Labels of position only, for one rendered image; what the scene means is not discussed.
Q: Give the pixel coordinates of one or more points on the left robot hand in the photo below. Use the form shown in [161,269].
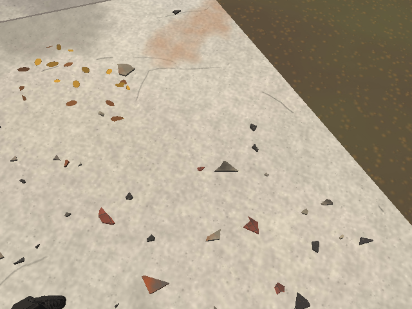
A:
[43,302]

